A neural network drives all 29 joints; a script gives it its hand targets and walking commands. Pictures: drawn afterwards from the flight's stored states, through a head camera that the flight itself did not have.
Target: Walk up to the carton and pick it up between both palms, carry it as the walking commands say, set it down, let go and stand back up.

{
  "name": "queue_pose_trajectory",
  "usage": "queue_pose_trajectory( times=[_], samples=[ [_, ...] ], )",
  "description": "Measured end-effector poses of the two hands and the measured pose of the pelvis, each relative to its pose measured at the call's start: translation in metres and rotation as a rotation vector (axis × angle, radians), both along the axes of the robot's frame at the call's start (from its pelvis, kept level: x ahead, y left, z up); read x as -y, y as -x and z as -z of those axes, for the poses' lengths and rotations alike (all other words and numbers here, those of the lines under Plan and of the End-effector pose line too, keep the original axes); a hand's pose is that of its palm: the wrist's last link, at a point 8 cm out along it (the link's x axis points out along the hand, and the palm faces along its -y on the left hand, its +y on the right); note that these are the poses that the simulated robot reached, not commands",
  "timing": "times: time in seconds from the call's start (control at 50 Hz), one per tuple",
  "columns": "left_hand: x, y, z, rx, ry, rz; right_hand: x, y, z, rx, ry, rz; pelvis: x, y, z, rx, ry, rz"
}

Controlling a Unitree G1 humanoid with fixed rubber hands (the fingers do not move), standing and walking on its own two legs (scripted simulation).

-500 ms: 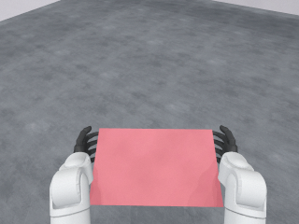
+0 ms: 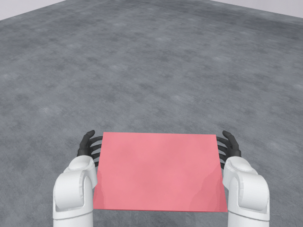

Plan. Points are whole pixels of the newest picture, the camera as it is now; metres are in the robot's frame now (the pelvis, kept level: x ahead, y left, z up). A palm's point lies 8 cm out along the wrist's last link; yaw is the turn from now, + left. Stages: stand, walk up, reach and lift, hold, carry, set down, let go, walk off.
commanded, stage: carry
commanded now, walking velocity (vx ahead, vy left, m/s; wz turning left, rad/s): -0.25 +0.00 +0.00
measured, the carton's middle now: (157, 177) +0.27 +0.00 -0.02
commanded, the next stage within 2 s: none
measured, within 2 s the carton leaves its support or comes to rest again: neither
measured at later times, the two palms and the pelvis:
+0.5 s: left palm out of the picture +0.10 +0.21 +0.09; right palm (235, 225) +0.13 -0.14 +0.10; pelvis -0.14 +0.01 +0.01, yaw +2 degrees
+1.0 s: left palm out of the picture +0.07 +0.18 +0.09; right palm out of the picture +0.08 -0.17 +0.09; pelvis -0.19 +0.00 +0.00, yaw +2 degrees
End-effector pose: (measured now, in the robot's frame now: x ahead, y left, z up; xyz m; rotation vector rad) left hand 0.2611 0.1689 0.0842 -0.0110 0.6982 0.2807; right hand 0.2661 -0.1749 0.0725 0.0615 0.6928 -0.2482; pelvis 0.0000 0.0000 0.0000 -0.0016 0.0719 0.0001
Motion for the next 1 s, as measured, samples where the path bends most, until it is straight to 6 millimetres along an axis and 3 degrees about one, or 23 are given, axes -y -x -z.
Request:
queue_pose_trajectory(
  times=[0.08,0.18,0.34,0.46,0.74,1.0],
  samples=[
    [0.015,0.028,0.0,-0.042,-0.011,0.045,0.014,0.043,0.003,-0.041,-0.03,0.062,0.004,0.029,-0.009,0.016,-0.039,0.004],
    [0.015,0.055,-0.008,0.0,-0.009,0.056,0.014,0.074,-0.006,0.003,-0.029,0.072,0.003,0.063,-0.008,0.012,-0.049,0.003],
    [-0.019,0.116,0.001,0.012,0.025,0.002,-0.019,0.112,-0.014,0.015,0.019,0.009,-0.012,0.112,-0.002,0.002,-0.03,-0.04],
    [-0.037,0.159,-0.002,0.007,0.057,-0.075,-0.039,0.133,-0.024,0.008,0.045,-0.063,-0.016,0.134,-0.007,0.02,-0.012,-0.048],
    [-0.016,0.185,-0.005,-0.001,0.037,-0.015,-0.016,0.182,-0.017,0.001,0.023,0.008,-0.008,0.179,-0.004,0.03,-0.014,-0.04],
    [-0.007,0.188,-0.003,-0.003,0.028,-0.016,-0.007,0.184,-0.014,-0.001,0.016,0.006,0.001,0.185,-0.003,0.026,-0.014,-0.035]
  ],
)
